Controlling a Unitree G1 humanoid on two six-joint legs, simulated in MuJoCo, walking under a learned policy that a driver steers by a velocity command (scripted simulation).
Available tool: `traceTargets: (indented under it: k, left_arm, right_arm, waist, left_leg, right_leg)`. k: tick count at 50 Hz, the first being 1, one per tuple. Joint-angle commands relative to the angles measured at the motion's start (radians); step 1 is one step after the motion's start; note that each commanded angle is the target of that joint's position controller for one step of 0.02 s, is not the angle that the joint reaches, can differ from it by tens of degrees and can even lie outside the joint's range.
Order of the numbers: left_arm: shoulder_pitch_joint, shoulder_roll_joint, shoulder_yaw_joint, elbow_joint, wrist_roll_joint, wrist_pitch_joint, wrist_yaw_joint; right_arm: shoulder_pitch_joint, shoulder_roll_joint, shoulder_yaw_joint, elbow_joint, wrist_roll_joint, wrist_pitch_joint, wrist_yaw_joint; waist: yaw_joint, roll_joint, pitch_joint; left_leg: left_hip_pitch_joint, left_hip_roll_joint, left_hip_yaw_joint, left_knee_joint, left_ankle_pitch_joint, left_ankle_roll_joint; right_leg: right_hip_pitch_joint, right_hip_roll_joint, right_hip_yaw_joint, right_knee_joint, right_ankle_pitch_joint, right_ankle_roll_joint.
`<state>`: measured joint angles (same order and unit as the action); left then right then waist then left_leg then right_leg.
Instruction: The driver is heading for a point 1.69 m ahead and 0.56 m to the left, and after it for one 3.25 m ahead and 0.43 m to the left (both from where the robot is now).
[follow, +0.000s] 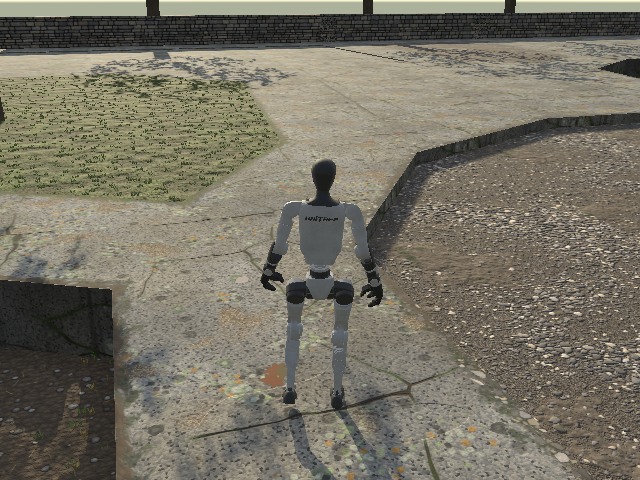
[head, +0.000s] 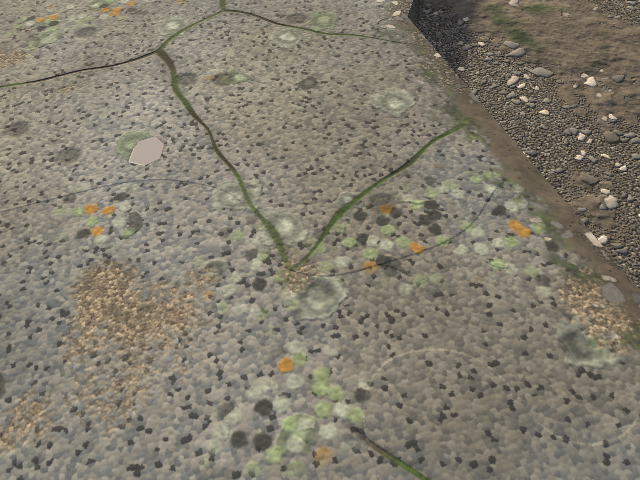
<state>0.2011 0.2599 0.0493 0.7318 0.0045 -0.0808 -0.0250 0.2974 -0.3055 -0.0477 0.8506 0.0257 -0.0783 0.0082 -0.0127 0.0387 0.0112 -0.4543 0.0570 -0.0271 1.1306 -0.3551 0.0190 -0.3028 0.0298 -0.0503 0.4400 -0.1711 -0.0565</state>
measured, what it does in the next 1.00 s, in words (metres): walks ahead, turning left: left foot, then right foot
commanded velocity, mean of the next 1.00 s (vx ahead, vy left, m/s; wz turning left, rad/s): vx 0.50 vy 0.00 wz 0.42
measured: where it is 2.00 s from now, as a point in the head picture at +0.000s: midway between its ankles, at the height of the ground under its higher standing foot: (199, 284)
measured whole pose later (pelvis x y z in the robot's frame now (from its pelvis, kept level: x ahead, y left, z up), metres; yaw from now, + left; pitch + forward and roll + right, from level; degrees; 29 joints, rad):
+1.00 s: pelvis +0.56 +0.10 -0.01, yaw +28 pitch +2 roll +0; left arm 0.20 0.27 0.05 0.75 0.01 -0.11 -0.03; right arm 0.32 -0.29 -0.05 0.73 0.02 -0.04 -0.01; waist 0.00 0.04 0.00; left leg -0.39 -0.03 -0.09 1.16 -0.40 0.03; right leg -0.35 0.04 -0.01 0.50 -0.18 -0.04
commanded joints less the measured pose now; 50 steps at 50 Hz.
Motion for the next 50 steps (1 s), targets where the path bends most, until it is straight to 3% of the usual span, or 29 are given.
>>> traceTargets:
  k: [1, 5, 9, 14, 17, 18, 19, 20, 21, 22, 23, 24, 25, 26, 27, 30, 34, 37, 39, 41, 42, 43, 44, 45, 46, 47, 48, 49, 50]
  left_arm:
    - [0.021, 0.104, 0.032, -0.026, 0.006, -0.031, 0.000]
    - [0.046, 0.130, 0.043, 0.017, 0.014, -0.042, 0.015]
    - [0.061, 0.149, 0.045, 0.041, 0.007, -0.036, 0.027]
    - [0.148, 0.176, 0.054, 0.093, -0.010, -0.003, 0.036]
    - [0.131, 0.209, 0.063, 0.091, -0.016, 0.023, 0.048]
    - [0.123, 0.224, 0.067, 0.086, -0.017, 0.032, 0.055]
    - [0.110, 0.231, 0.067, 0.082, -0.017, 0.040, 0.061]
    - [0.100, 0.224, 0.061, 0.069, -0.016, 0.037, 0.067]
    - [0.173, 0.103, 0.023, 0.020, 0.016, 0.013, 0.054]
    - [0.154, 0.096, 0.008, 0.003, 0.005, -0.031, 0.035]
    - [0.039, 0.163, 0.028, -0.026, -0.035, -0.057, 0.019]
    - [-0.001, 0.157, 0.022, -0.042, -0.042, -0.070, 0.017]
    - [-0.006, 0.149, 0.024, -0.034, -0.020, -0.071, 0.024]
    - [0.005, 0.162, 0.034, -0.029, -0.003, -0.061, 0.030]
    - [0.023, 0.160, 0.038, -0.030, 0.003, -0.046, 0.029]
    - [0.015, 0.121, 0.029, -0.043, 0.013, -0.019, 0.033]
    - [-0.147, 0.080, 0.009, -0.084, 0.009, -0.022, 0.028]
    - [-0.211, 0.095, 0.010, -0.099, -0.009, -0.033, 0.011]
    - [-0.218, 0.120, 0.018, -0.104, -0.010, -0.042, 0.001]
    - [-0.189, 0.140, 0.028, -0.103, -0.009, -0.050, -0.004]
    - [-0.141, 0.146, 0.034, -0.091, -0.007, -0.053, -0.002]
    - [-0.056, 0.171, 0.048, -0.069, 0.001, -0.057, 0.003]
    - [0.083, 0.219, 0.061, -0.056, 0.014, -0.060, 0.009]
    - [0.199, 0.312, 0.089, -0.010, 0.020, -0.047, 0.004]
    - [0.223, 0.230, 0.070, 0.000, -0.012, -0.044, -0.006]
    - [0.173, 0.172, 0.052, -0.008, -0.017, -0.040, -0.004]
    - [0.117, 0.154, 0.043, -0.020, -0.005, -0.032, -0.001]
    - [0.081, 0.133, 0.034, -0.018, 0.001, -0.027, -0.001]
    - [0.062, 0.116, 0.026, -0.017, 0.008, -0.028, 0.001]
  right_arm:
    - [0.019, -0.058, -0.021, -0.057, 0.002, 0.013, -0.004]
    - [-0.052, -0.045, -0.024, -0.086, -0.004, 0.026, -0.005]
    - [-0.168, -0.021, -0.014, -0.123, -0.008, 0.018, 0.016]
    - [-0.309, -0.008, -0.003, -0.208, -0.006, 0.018, 0.046]
    - [-0.288, -0.036, -0.018, -0.240, -0.005, 0.022, 0.063]
    - [-0.227, -0.060, -0.032, -0.235, -0.005, 0.026, 0.063]
    - [-0.102, -0.101, -0.056, -0.209, -0.002, 0.028, 0.058]
    - [0.064, -0.166, -0.090, -0.172, -0.002, 0.033, 0.041]
    - [0.130, -0.280, -0.117, -0.160, -0.003, 0.038, 0.021]
    - [0.135, -0.260, -0.102, -0.187, -0.006, 0.027, 0.023]
    - [0.122, -0.190, -0.082, -0.181, -0.014, 0.021, 0.024]
    - [0.069, -0.156, -0.073, -0.183, -0.010, 0.016, 0.023]
    - [-0.001, -0.130, -0.065, -0.195, -0.008, 0.016, 0.021]
    - [-0.052, -0.098, -0.054, -0.214, -0.015, 0.016, 0.018]
    - [-0.075, -0.093, -0.051, -0.228, -0.023, 0.016, 0.016]
    - [-0.068, -0.124, -0.061, -0.226, -0.018, 0.011, 0.001]
    - [-0.015, -0.145, -0.069, -0.207, -0.006, 0.022, -0.019]
    - [0.039, -0.143, -0.067, -0.184, -0.003, 0.027, -0.022]
    - [0.066, -0.126, -0.062, -0.167, -0.003, 0.028, -0.022]
    - [0.063, -0.128, -0.063, -0.161, -0.009, 0.030, -0.022]
    - [0.052, -0.122, -0.061, -0.162, -0.010, 0.033, -0.021]
    - [0.051, -0.096, -0.052, -0.166, -0.014, 0.033, -0.019]
    - [0.055, -0.052, -0.032, -0.183, -0.025, 0.031, -0.017]
    - [0.199, 0.005, -0.015, -0.192, 0.002, 0.019, -0.018]
    - [0.182, -0.065, -0.022, -0.179, 0.007, 0.012, -0.020]
    - [0.070, -0.122, -0.038, -0.192, 0.010, 0.012, -0.019]
    - [-0.005, -0.117, -0.035, -0.210, -0.002, 0.012, -0.020]
    - [-0.049, -0.105, -0.035, -0.224, -0.017, 0.008, -0.017]
    - [-0.047, -0.092, -0.037, -0.224, -0.020, 0.007, -0.014]
  waist:
    - [0.003, -0.131, -0.033]
    - [0.009, -0.089, 0.007]
    - [0.050, -0.081, 0.041]
    - [0.101, -0.068, 0.084]
    - [0.058, -0.114, 0.033]
    - [0.019, -0.138, -0.014]
    - [-0.053, -0.135, -0.082]
    - [-0.139, -0.093, -0.168]
    - [-0.086, 0.142, -0.267]
    - [-0.083, 0.144, -0.414]
    - [-0.121, 0.067, -0.320]
    - [-0.090, 0.021, -0.197]
    - [-0.040, -0.042, -0.119]
    - [-0.003, -0.032, -0.078]
    - [0.024, -0.007, -0.068]
    - [0.039, 0.001, -0.048]
    - [-0.023, 0.035, -0.021]
    - [-0.058, 0.057, -0.025]
    - [-0.060, 0.063, -0.023]
    - [-0.037, 0.087, -0.015]
    - [-0.006, 0.094, -0.021]
    - [0.035, 0.083, -0.070]
    - [0.093, -0.005, -0.198]
    - [0.056, -0.324, -0.318]
    - [0.083, -0.300, -0.281]
    - [0.102, -0.189, -0.144]
    - [0.088, -0.113, -0.082]
    - [0.070, -0.095, -0.023]
    - [0.044, -0.121, -0.014]
  left_leg:
    - [-0.184, 0.080, -0.069, -0.007, 0.095, -0.011]
    - [-0.263, 0.064, -0.107, -0.144, 0.276, -0.031]
    - [-0.220, 0.045, -0.035, -0.367, 0.464, -0.019]
    - [-0.290, 0.027, 0.030, -0.498, 0.383, 0.020]
    - [-0.187, -0.039, 0.110, -0.515, 0.231, 0.068]
    - [-0.094, -0.078, 0.139, -0.508, 0.180, 0.089]
    - [0.077, -0.117, 0.149, -0.544, 0.190, 0.119]
    - [0.366, -0.102, 0.070, -0.601, 0.248, 0.166]
    - [0.754, 0.158, -0.394, -0.609, 0.218, 0.316]
    - [0.896, 0.296, -0.823, -0.774, 0.145, 0.436]
    - [0.844, 0.257, -0.682, -0.805, 0.150, 0.371]
    - [0.694, 0.213, -0.534, -0.811, 0.204, 0.330]
    - [0.536, 0.169, -0.434, -0.825, 0.284, 0.296]
    - [0.418, 0.136, -0.366, -0.849, 0.371, 0.281]
    - [0.341, 0.119, -0.346, -0.874, 0.408, 0.283]
    - [0.216, 0.085, -0.266, -0.905, 0.493, 0.287]
    - [0.159, 0.017, -0.200, -0.886, 0.376, 0.221]
    - [0.202, 0.047, -0.243, -0.861, 0.276, 0.201]
    - [0.274, 0.084, -0.292, -0.814, 0.243, 0.190]
    - [0.322, 0.113, -0.333, -0.765, 0.271, 0.174]
    - [0.329, 0.104, -0.331, -0.724, 0.319, 0.160]
    - [0.320, 0.056, -0.304, -0.620, 0.412, 0.135]
    - [0.229, -0.004, -0.235, -0.366, 0.325, 0.098]
    - [-0.124, -0.154, -0.106, -0.011, -0.037, 0.017]
    - [-0.288, -0.128, -0.158, 0.124, -0.221, 0.009]
    - [-0.344, -0.083, -0.163, 0.170, -0.140, 0.014]
    - [-0.325, -0.041, -0.116, 0.148, -0.066, 0.015]
    - [-0.313, -0.010, -0.095, 0.084, -0.012, 0.013]
    - [-0.262, 0.021, -0.089, 0.033, 0.029, 0.013]
  right_leg:
    - [0.163, -0.276, 0.252, -0.281, 0.114, -0.168]
    - [0.175, -0.272, 0.110, -0.317, 0.236, -0.156]
    - [0.190, -0.243, -0.021, -0.334, 0.256, -0.113]
    - [0.381, -0.300, -0.074, -0.268, 0.357, -0.097]
    - [0.444, -0.312, -0.117, -0.119, 0.747, -0.065]
    - [0.446, -0.308, -0.131, -0.016, 0.914, -0.053]
    - [0.403, -0.287, -0.150, 0.155, 0.974, -0.032]
    - [0.228, -0.249, -0.160, 0.401, 0.819, 0.006]
    - [-0.213, -0.103, -0.146, 0.778, 0.067, 0.069]
    - [-0.416, 0.029, 0.087, 0.967, -0.431, 0.079]
    - [-0.515, -0.038, 0.164, 0.982, -0.360, 0.058]
    - [-0.518, -0.080, 0.147, 0.903, -0.272, 0.042]
    - [-0.467, -0.116, 0.136, 0.806, -0.218, 0.046]
    - [-0.394, -0.141, 0.134, 0.741, -0.182, 0.055]
    - [-0.338, -0.147, 0.135, 0.712, -0.160, 0.067]
    - [-0.299, -0.137, 0.104, 0.579, -0.087, 0.115]
    - [-0.234, -0.080, 0.092, 0.255, 0.183, 0.133]
    - [-0.185, -0.053, 0.099, 0.134, 0.270, 0.126]
    - [-0.182, -0.059, 0.117, 0.086, 0.241, 0.101]
    - [-0.153, -0.058, 0.110, 0.065, 0.155, 0.065]
    - [-0.092, -0.049, 0.089, 0.034, 0.130, 0.043]
    - [0.038, -0.052, 0.084, 0.016, 0.122, 0.012]
    - [0.263, -0.189, 0.223, 0.034, 0.127, -0.051]
    - [0.593, -0.387, 0.665, -0.051, -0.091, -0.224]
    - [0.608, -0.421, 0.854, -0.150, -0.344, -0.236]
    - [0.500, -0.389, 0.725, -0.162, -0.375, -0.192]
    - [0.388, -0.346, 0.599, -0.168, -0.282, -0.164]
    - [0.291, -0.307, 0.515, -0.191, -0.175, -0.164]
    - [0.233, -0.277, 0.453, -0.209, -0.087, -0.154]
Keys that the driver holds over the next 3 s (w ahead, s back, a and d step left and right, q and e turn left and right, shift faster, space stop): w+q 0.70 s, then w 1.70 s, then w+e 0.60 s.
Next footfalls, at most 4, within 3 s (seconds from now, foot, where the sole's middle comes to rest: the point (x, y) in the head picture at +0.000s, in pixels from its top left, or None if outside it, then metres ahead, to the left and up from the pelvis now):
0.40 left None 0.36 0.17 -0.78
0.86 right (319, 390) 0.68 0.06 -0.78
1.40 left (171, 343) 0.82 0.41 -0.78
1.92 right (218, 226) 1.18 0.33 -0.78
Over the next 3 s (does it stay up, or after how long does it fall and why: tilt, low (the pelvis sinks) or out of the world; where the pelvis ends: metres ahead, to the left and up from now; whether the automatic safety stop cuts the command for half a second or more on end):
stays up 1.51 0.61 -0.02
